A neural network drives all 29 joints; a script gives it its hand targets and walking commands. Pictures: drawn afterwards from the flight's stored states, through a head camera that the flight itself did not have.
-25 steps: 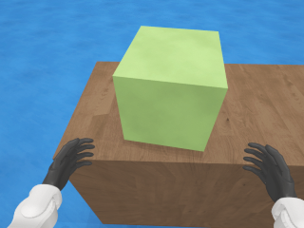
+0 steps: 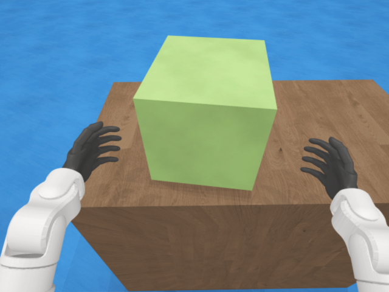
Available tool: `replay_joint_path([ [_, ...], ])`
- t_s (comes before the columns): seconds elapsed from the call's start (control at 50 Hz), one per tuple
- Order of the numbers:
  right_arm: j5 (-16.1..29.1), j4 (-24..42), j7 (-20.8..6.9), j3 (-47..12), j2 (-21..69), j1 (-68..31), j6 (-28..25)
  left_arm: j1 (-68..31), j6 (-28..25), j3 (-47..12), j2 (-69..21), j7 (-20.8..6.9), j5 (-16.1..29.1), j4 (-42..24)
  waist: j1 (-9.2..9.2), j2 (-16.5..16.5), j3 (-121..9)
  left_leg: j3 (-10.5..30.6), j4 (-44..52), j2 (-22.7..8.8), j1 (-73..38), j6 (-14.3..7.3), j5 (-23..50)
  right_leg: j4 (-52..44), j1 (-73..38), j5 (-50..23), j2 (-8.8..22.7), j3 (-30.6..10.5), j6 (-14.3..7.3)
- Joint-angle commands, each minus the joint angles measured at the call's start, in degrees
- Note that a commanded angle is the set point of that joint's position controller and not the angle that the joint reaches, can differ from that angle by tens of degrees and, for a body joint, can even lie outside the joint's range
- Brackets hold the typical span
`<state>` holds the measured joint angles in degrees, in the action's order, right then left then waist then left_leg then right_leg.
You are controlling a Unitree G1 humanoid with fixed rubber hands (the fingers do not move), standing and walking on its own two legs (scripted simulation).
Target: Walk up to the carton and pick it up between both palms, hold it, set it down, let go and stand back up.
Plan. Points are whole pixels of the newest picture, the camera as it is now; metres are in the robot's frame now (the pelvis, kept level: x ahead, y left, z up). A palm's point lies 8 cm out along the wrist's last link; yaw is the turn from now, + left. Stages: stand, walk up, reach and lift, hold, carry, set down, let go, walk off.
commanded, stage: reach and lift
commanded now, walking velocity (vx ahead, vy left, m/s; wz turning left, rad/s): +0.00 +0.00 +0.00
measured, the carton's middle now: (208, 109) +0.54 -0.03 +0.11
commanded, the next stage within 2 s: none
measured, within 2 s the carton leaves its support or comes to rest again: neither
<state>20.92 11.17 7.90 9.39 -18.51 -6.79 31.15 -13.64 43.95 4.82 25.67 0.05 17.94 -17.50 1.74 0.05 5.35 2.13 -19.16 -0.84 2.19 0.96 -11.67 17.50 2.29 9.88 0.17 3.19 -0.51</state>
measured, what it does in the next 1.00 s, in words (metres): stands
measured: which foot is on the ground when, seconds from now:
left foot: down 0.00-1.00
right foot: down 0.00-1.00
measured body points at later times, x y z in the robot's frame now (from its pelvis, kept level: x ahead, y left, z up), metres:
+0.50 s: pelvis -0.01 +0.00 +0.00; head -0.02 +0.00 +0.45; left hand +0.39 +0.21 +0.23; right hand +0.36 -0.26 +0.18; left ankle -0.01 +0.13 -0.75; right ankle +0.00 -0.11 -0.75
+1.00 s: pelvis -0.01 +0.00 +0.00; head +0.01 +0.00 +0.45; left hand +0.46 +0.20 +0.26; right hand +0.41 -0.26 +0.21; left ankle -0.01 +0.13 -0.75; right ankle +0.00 -0.11 -0.75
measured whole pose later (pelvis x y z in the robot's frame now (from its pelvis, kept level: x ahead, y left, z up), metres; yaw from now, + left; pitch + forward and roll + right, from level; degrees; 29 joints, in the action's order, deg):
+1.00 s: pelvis -0.01 +0.00 +0.00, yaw +0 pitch +0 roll -1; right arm 24.3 -42.9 4.5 5.9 -22.7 -54.9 25.8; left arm -60.9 36.3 5.7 30.3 0.4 18.0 37.8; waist 6.1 0.1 1.2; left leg 2.1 -20.4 -1.1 9.7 1.0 -10.8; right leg 17.5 9.2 8.4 -0.1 3.2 -0.5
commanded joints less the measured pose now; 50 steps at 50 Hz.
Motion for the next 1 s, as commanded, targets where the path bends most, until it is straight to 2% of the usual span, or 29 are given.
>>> replay_joint_path([
  [0.0, 4.2, 4.7, 0.4, 2.2, -14.6, -20.9, -1.5, -21.4, -0.6, 11.6, 9.6, 0.1, -0.8, -1.4, 0.82, -1.7, -19.6, -3.8, 2.4, 1.7, 2.2, 0.2, 16.1, -0.3, -7.3, -19.3, -1.4, -5.9, 0.0],
  [0.04, 4.8, 3.3, 0.8, 1.4, -15.7, -21.6, -1.7, -21.4, 0.3, 12.4, 9.8, -0.1, -1.5, -0.4, 0.96, -1.0, -21.3, -3.6, 1.2, 2.0, 1.1, 0.3, 19.6, 0.3, -8.5, -23.5, -1.7, -5.7, 0.2],
  [0.1, 5.3, 1.5, 1.0, 1.4, -16.4, -26.4, -1.7, -26.1, 0.7, 12.5, 11.0, -0.3, -1.5, 1.4, 1.64, -1.9, -22.2, -3.6, 1.1, 2.2, 1.3, 0.3, 18.5, 0.2, -8.1, -23.1, -1.7, -5.6, 0.4],
  [0.12, 5.2, 0.2, 1.0, 1.8, -17.3, -28.4, -1.6, -27.9, 1.0, 12.8, 11.7, -0.4, -1.3, 3.5, 1.82, -1.2, -21.7, -3.5, 1.1, 2.1, 1.6, 0.2, 18.3, 0.3, -7.7, -23.5, -1.7, -5.6, 0.5],
  [0.18, 6.3, -0.7, 1.0, 1.4, -18.3, -31.6, -1.6, -30.0, 1.5, 12.5, 12.2, -0.4, -1.4, 3.8, 1.80, -1.3, -23.7, -3.4, 0.7, 2.2, 1.7, 0.3, 19.1, 0.6, -8.8, -24.4, -2.1, -5.3, 0.4],
  [0.22, 6.0, -4.5, 0.5, 2.3, -19.1, -35.7, -1.5, -34.3, 1.6, 12.3, 12.8, 0.0, -0.9, 5.6, 2.18, -1.6, -24.0, -3.3, 1.1, 2.0, 2.1, 0.2, 16.9, 0.3, -7.4, -21.9, -2.3, -5.1, 0.2],
  [0.26, 6.3, -8.7, -0.3, 2.3, -18.9, -40.0, -1.1, -38.9, 1.3, 11.4, 13.3, 0.1, -0.6, 10.3, 2.30, -2.3, -22.5, -3.3, 1.7, 1.8, 3.8, 0.0, 13.2, 0.0, -4.8, -17.9, -2.1, -4.8, 0.0],
  [0.3, 6.2, -13.7, -0.8, 1.7, -18.9, -43.9, -0.6, -42.1, 0.9, 10.0, 14.1, -0.1, -0.2, 16.7, 2.43, -1.3, -20.8, -2.8, 2.4, 1.6, 6.0, -0.7, 9.3, -0.7, -4.0, -14.5, -1.8, -4.9, -0.3],
  [0.38, 6.6, -20.0, -2.2, 1.0, -18.5, -49.8, -1.2, -47.8, -0.7, 7.6, 14.1, 0.3, 1.0, 23.2, 2.44, -0.7, -23.7, -2.6, 2.2, 1.5, 7.4, -1.2, 8.1, -0.3, -3.8, -13.5, -1.9, -4.1, -0.5],
  [0.4, 5.8, -21.7, -2.1, 1.5, -18.5, -51.2, -1.3, -49.6, -1.3, 6.9, 14.5, 0.2, 1.0, 25.5, 3.17, -0.5, -24.1, -2.2, 2.2, 1.4, 7.5, -1.3, 7.2, -0.6, -3.5, -12.7, -1.9, -4.0, -0.6],
  [0.44, 5.6, -23.7, -2.7, 1.2, -18.9, -53.9, -2.2, -51.7, -2.1, 5.3, 14.0, 0.4, 1.3, 27.2, 3.46, -1.5, -26.4, -2.0, 1.7, 1.4, 7.6, -1.1, 8.2, -0.1, -3.7, -14.0, -2.3, -3.4, -0.9],
  [0.52, 4.6, -26.9, -3.0, 0.8, -19.3, -59.7, -3.5, -57.2, -3.6, 3.6, 15.1, 0.3, 1.9, 33.1, 3.97, -0.6, -29.3, -2.1, 0.5, 1.7, 8.0, -1.2, 9.7, 0.6, -3.8, -16.6, -2.5, -2.8, -0.3],
  [0.6, 4.6, -32.1, -3.4, 0.4, -19.9, -63.2, -4.4, -61.2, -4.9, 2.4, 15.3, 0.1, 1.8, 36.4, 4.43, -1.9, -31.0, -1.9, -0.2, 1.5, 6.4, -0.3, 12.3, 0.8, -2.8, -18.3, -3.1, -2.1, -0.2],
  [0.68, 4.4, -35.4, -3.9, -0.9, -20.1, -67.4, -5.5, -65.0, -6.1, 1.4, 15.6, 0.2, 1.6, 41.2, 3.76, -2.0, -33.1, -2.2, -0.7, 1.5, 6.4, -0.1, 13.5, 1.0, -2.6, -19.6, -3.4, -1.6, -0.1],
  [0.72, 4.2, -37.2, -4.0, -1.1, -20.1, -69.6, -6.2, -67.0, -6.8, 0.5, 15.5, 0.2, 1.8, 43.2, 4.13, -2.1, -34.7, -2.0, -1.1, 1.4, 5.9, 0.1, 13.4, 0.9, -2.1, -19.8, -3.5, -1.3, 0.1],
  [0.74, 4.1, -39.3, -4.1, -1.3, -20.0, -70.3, -6.4, -68.2, -7.2, -0.4, 15.1, 0.3, 1.8, 43.4, 4.46, -3.4, -34.6, -2.0, -1.3, 1.4, 5.5, 0.4, 14.2, 1.0, -1.4, -19.8, -3.6, -1.2, -0.1],
  [0.78, 3.7, -41.2, -4.3, -1.3, -20.5, -72.4, -7.0, -70.0, -7.8, -1.0, 15.3, 0.3, 1.7, 45.8, 4.30, -2.7, -35.0, -1.9, -1.5, 1.2, 5.2, 0.3, 14.4, 1.0, -0.9, -20.5, -3.6, -1.2, 0.1],
  [0.8, 3.3, -41.1, -4.0, -0.7, -20.7, -72.8, -7.5, -71.0, -8.1, -1.4, 15.3, 0.4, 1.5, 45.1, 5.00, -3.6, -36.8, -1.9, -1.9, 1.3, 4.4, 0.7, 15.2, 1.1, -1.0, -21.4, -3.7, -1.1, 0.1],
  [0.82, 3.3, -42.8, -4.1, -1.2, -20.5, -73.5, -7.8, -71.3, -8.2, -2.1, 14.9, 0.3, 1.7, 47.4, 5.14, -3.7, -36.4, -1.9, -2.0, 1.2, 4.7, 0.7, 15.4, 1.2, -0.9, -21.9, -3.8, -0.9, 0.0],
  [0.88, 2.8, -45.7, -4.3, -2.0, -20.4, -75.9, -8.2, -73.6, -9.0, -2.5, 14.8, 0.4, 1.5, 51.2, 4.39, -3.1, -36.4, -2.4, -2.2, 1.1, 4.8, 0.6, 14.7, 1.1, 0.0, -21.3, -3.9, -0.8, 0.2],
  [0.92, 2.6, -44.9, -4.2, -1.4, -21.3, -79.0, -8.9, -76.8, -9.6, -3.6, 15.3, 0.6, 2.6, 50.8, 4.78, -3.4, -39.3, -2.2, -2.6, 1.0, 4.8, 0.8, 14.9, 1.2, 0.7, -21.6, -4.0, -0.7, 0.3],
  [0.94, 2.2, -48.0, -4.4, -1.4, -21.1, -80.5, -8.8, -78.6, -10.1, -4.8, 15.2, 0.5, 2.8, 53.4, 5.08, -4.0, -38.4, -2.2, -2.6, 0.9, 5.2, 0.9, 13.8, 1.0, 1.7, -20.1, -3.9, -0.6, 0.2],
  [0.98, 1.9, -50.2, -4.6, -1.4, -21.2, -81.5, -9.3, -79.7, -10.7, -5.1, 14.5, 1.0, 2.6, 55.4, 4.93, -4.3, -39.8, -2.3, -2.9, 0.8, 4.7, 1.3, 14.3, 1.0, 2.9, -20.0, -4.1, -0.4, 0.0],
])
